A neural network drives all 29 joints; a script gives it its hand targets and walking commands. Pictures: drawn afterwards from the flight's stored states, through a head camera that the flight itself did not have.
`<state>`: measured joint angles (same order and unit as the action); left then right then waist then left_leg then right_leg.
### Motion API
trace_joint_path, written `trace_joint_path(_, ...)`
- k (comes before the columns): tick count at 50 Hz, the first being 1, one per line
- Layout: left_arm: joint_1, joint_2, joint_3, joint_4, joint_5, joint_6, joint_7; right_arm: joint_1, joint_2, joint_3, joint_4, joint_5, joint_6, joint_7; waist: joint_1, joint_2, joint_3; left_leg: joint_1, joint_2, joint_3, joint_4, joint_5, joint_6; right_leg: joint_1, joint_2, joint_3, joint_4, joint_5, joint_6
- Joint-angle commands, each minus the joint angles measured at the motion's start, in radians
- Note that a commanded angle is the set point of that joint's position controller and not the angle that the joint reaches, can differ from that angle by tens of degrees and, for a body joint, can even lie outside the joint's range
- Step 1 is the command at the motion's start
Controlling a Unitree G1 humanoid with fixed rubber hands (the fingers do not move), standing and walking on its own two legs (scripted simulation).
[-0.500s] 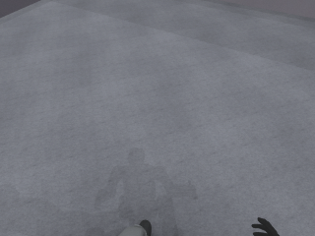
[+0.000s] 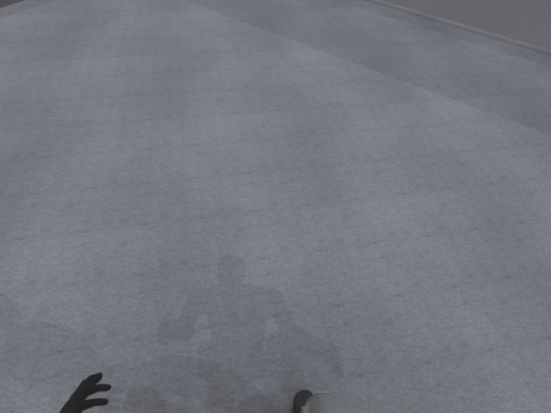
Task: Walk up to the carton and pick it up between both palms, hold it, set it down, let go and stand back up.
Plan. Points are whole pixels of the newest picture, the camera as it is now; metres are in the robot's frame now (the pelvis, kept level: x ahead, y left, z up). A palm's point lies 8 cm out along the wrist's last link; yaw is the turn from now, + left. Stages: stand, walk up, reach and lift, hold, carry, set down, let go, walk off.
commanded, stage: walk up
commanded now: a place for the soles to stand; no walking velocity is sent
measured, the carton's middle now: out of the picture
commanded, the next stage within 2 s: none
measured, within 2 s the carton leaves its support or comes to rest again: neither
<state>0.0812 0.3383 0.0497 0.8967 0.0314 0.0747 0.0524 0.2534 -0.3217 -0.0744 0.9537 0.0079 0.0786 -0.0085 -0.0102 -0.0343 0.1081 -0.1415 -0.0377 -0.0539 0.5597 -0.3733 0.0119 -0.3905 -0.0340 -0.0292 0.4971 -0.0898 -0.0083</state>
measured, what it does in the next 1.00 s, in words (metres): walks backwards, turning left: right foot, then left foot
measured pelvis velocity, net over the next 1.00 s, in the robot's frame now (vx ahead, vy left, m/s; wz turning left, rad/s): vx -0.30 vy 0.04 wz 0.58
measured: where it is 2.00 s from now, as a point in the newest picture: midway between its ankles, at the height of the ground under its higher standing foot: outside the picture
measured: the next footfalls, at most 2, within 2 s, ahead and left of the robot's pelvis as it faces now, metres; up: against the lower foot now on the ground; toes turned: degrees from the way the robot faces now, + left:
right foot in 0.44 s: -0.13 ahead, -0.06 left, +0.00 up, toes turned +16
left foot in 0.88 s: -0.35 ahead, +0.13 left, +0.00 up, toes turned +28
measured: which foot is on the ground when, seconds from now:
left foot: down 0.00-0.44, up 0.46-0.86, down 0.88-1.00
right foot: up 0.00-0.42, down 0.44-0.88, up 0.90-1.00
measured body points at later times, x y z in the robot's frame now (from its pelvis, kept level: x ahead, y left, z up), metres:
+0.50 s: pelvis -0.17 +0.01 +0.01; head -0.13 -0.01 +0.46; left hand -0.18 +0.31 -0.11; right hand +0.00 -0.25 -0.13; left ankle -0.08 +0.12 -0.70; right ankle -0.17 -0.07 -0.73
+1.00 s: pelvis -0.30 +0.04 +0.01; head -0.31 +0.08 +0.46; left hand -0.38 +0.34 -0.13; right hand -0.17 -0.21 -0.11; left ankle -0.39 +0.11 -0.73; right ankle -0.20 -0.06 -0.67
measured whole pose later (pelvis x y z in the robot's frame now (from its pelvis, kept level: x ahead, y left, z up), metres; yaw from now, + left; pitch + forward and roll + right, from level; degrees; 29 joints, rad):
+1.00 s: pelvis -0.30 +0.04 +0.01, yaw +33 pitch -2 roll -2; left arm 0.23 0.36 0.06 0.88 0.04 0.05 0.00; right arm 0.41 -0.23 -0.06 0.96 -0.01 0.03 0.00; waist -0.02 -0.07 0.04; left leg -0.16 -0.02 -0.09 0.52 -0.34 0.02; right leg -0.48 -0.04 -0.05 0.97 -0.42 -0.02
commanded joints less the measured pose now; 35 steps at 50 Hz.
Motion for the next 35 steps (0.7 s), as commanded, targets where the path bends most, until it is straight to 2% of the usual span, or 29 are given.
trace_joint_path(1, -0.037, 0.097, 0.028, -0.066, 0.0, 0.015, 0.015, 0.007, -0.313, -0.057, -0.081, -0.001, -0.013, -0.014, -0.053, 0.35, 0.075, -0.439, 0.436, -0.548, -0.481, 0.024, 0.2, -0.079, 0.102, 0.071, 0.547, -0.57, 0.01)
trace_joint_path(2, -0.022, 0.119, 0.035, -0.047, -0.013, 0.013, 0.009, -0.065, -0.251, -0.047, -0.083, -0.004, -0.019, -0.023, -0.002, 0.281, 0.098, -0.472, 0.34, -0.442, -0.466, 0.031, 0.173, -0.031, 0.082, 0.129, 0.625, -0.494, 0.001)
trace_joint_path(3, 0.025, 0.13, 0.043, -0.021, -0.029, 0.003, 0.004, -0.16, -0.195, -0.036, -0.099, -0.008, -0.02, -0.024, 0.063, 0.226, 0.079, -0.368, 0.215, -0.278, -0.384, 0.181, 0.121, -0.062, 0.108, 0.119, 0.685, -0.388, -0.007)
trace_joint_path(4, 0.09, 0.138, 0.045, 0.01, -0.032, -0.004, -0.002, -0.186, -0.168, -0.034, -0.121, -0.02, -0.019, -0.023, 0.09, 0.209, 0.019, -0.243, 0.165, -0.21, -0.317, 0.339, 0.107, -0.091, 0.112, 0.088, 0.724, -0.332, 0.002)
trace_joint_path(5, 0.087, 0.145, 0.048, 0.022, -0.025, -0.01, -0.003, -0.144, -0.152, -0.03, -0.136, -0.016, -0.026, -0.02, 0.064, 0.186, -0.026, -0.167, 0.158, -0.223, -0.274, 0.457, 0.115, -0.089, 0.113, 0.07, 0.736, -0.307, 0.007)
trace_joint_path(6, 0.066, 0.141, 0.045, 0.01, -0.016, -0.018, -0.003, -0.085, -0.135, -0.027, -0.125, -0.01, -0.036, -0.012, 0.029, 0.161, -0.069, -0.104, 0.159, -0.249, -0.255, 0.529, 0.126, -0.08, 0.119, 0.059, 0.738, -0.307, 0.018)
trace_joint_path(7, 0.056, 0.129, 0.039, -0.002, -0.017, -0.02, -0.003, -0.056, -0.128, -0.028, -0.113, -0.008, -0.042, -0.007, 0.015, 0.147, -0.099, -0.022, 0.159, -0.252, -0.242, 0.564, 0.133, -0.107, 0.124, 0.053, 0.73, -0.313, 0.028)
trace_joint_path(9, 0.041, 0.106, 0.027, -0.018, -0.041, -0.014, -0.001, -0.031, -0.12, -0.028, -0.107, -0.017, -0.041, -0.011, -0.008, 0.177, -0.127, 0.128, 0.162, -0.278, -0.213, 0.609, 0.143, -0.16, 0.119, 0.044, 0.623, -0.329, 0.039)
trace_joint_path(12, 0.03, 0.092, 0.018, -0.029, -0.055, -0.005, 0.005, 0.029, -0.124, -0.021, -0.088, -0.03, -0.031, -0.019, -0.044, 0.205, -0.152, 0.226, 0.187, -0.37, -0.207, 0.617, 0.152, -0.114, 0.107, 0.065, 0.386, -0.372, 0.04)
trace_joint_path(14, 0.057, 0.086, 0.015, -0.021, -0.058, -0.002, 0.009, 0.032, -0.149, -0.023, -0.091, -0.036, -0.023, -0.021, -0.049, 0.213, -0.173, 0.224, 0.2, -0.423, -0.215, 0.618, 0.158, -0.037, 0.107, 0.074, 0.254, -0.395, 0.026)
trace_joint_path(17, 0.129, 0.081, 0.016, -0.001, -0.06, -0.002, 0.017, -0.002, -0.17, -0.024, -0.106, -0.032, -0.01, -0.016, -0.03, 0.199, -0.193, 0.126, 0.174, -0.459, -0.26, 0.543, 0.136, 0.107, 0.124, 0.065, 0.106, -0.36, 0.0)
trace_joint_path(19, 0.196, 0.071, 0.018, 0.018, -0.061, -0.007, 0.02, -0.038, -0.178, -0.021, -0.119, -0.027, 0.001, -0.01, 0.001, 0.177, -0.195, 0.018, 0.134, -0.465, -0.296, 0.388, 0.096, 0.21, 0.13, 0.046, -0.025, -0.277, -0.022)
trace_joint_path(20, 0.235, 0.068, 0.02, 0.028, -0.059, -0.012, 0.022, -0.07, -0.179, -0.015, -0.127, -0.021, 0.004, -0.006, 0.03, 0.154, -0.195, -0.051, 0.094, -0.44, -0.288, 0.287, 0.058, 0.279, 0.12, 0.032, -0.13, -0.193, -0.04)
trace_joint_path(21, 0.241, 0.089, 0.027, 0.027, -0.055, -0.016, 0.027, -0.091, -0.162, -0.009, -0.135, -0.015, 0.003, -0.003, 0.046, 0.076, -0.184, -0.144, 0.01, -0.37, -0.2, 0.138, -0.002, 0.323, 0.037, 0.103, -0.208, -0.182, -0.082)
trace_joint_path(22, 0.196, 0.159, 0.046, 0.007, -0.038, -0.019, 0.032, -0.053, -0.129, -0.011, -0.134, -0.014, 0.006, -0.003, 0.03, -0.163, -0.166, -0.304, -0.156, -0.206, 0.124, -0.038, -0.071, 0.331, -0.228, 0.403, -0.283, -0.176, -0.181)
trace_joint_path(23, 0.086, 0.238, 0.066, -0.012, -0.023, -0.02, 0.035, -0.085, -0.187, -0.042, -0.132, -0.059, 0.013, -0.018, 0.032, -0.191, -0.075, -0.411, -0.14, -0.117, 0.465, -0.183, -0.111, 0.145, -0.453, 0.471, -0.342, -0.062, -0.302)
trace_joint_path(24, 0.026, 0.25, 0.075, -0.02, -0.024, -0.025, 0.042, -0.071, -0.214, -0.049, -0.117, -0.078, 0.022, -0.016, 0.014, -0.194, -0.024, -0.355, -0.081, -0.149, 0.646, -0.199, -0.109, -0.046, -0.493, 0.447, -0.406, -0.093, -0.343)
trace_joint_path(25, -0.055, 0.169, 0.051, -0.034, -0.031, -0.036, 0.042, -0.052, -0.243, -0.066, -0.101, -0.071, 0.017, -0.011, -0.031, -0.107, 0.019, -0.303, -0.076, -0.188, 0.713, -0.14, -0.09, -0.096, -0.382, 0.336, -0.368, -0.067, -0.274)
trace_joint_path(26, -0.107, 0.106, 0.03, -0.055, -0.029, -0.046, 0.037, -0.009, -0.251, -0.073, -0.076, -0.061, 0.01, -0.002, -0.076, -0.019, 0.019, -0.317, -0.081, -0.189, 0.747, -0.054, -0.084, -0.037, -0.267, 0.21, -0.281, 0.004, -0.192)
trace_joint_path(27, -0.108, 0.085, 0.024, -0.074, -0.025, -0.055, 0.034, 0.031, -0.23, -0.068, -0.051, -0.059, 0.008, 0.011, -0.083, -0.01, -0.015, -0.342, -0.089, -0.186, 0.78, 0.007, -0.084, 0.04, -0.2, 0.145, -0.216, 0.061, -0.152)
trace_joint_path(28, -0.073, 0.083, 0.023, -0.082, -0.021, -0.064, 0.034, 0.029, -0.203, -0.06, -0.052, -0.059, 0.007, 0.026, -0.059, -0.009, -0.041, -0.372, -0.096, -0.179, 0.81, 0.027, -0.088, 0.096, -0.187, 0.137, -0.184, 0.078, -0.151)
trace_joint_path(30, -0.007, 0.106, 0.032, -0.077, -0.015, -0.077, 0.03, -0.021, -0.171, -0.043, -0.069, -0.047, 0.012, 0.046, -0.014, -0.029, -0.055, -0.433, -0.082, -0.136, 0.826, 0.035, -0.11, 0.185, -0.193, 0.148, -0.172, 0.039, -0.179)
trace_joint_path(31, 0.014, 0.112, 0.035, -0.077, -0.014, -0.079, 0.027, -0.039, -0.158, -0.035, -0.078, -0.03, 0.016, 0.05, -0.001, -0.065, -0.058, -0.454, -0.068, -0.111, 0.781, 0.035, -0.121, 0.226, -0.189, 0.149, -0.181, -0.015, -0.185)
trace_joint_path(34, 0.085, 0.139, 0.043, -0.078, -0.002, -0.078, 0.018, -0.032, -0.15, -0.017, -0.079, -0.002, 0.014, 0.053, 0.036, -0.156, -0.085, -0.433, -0.012, -0.034, 0.53, -0.005, -0.135, 0.31, -0.174, 0.157, -0.234, -0.318, -0.162)
trace_joint_path(35, 0.108, 0.153, 0.047, -0.076, 0.005, -0.074, 0.014, -0.026, -0.149, -0.014, -0.078, -0.003, 0.011, 0.054, 0.05, -0.173, -0.091, -0.407, 0.003, -0.014, 0.445, -0.049, -0.134, 0.327, -0.184, 0.157, -0.239, -0.369, -0.158)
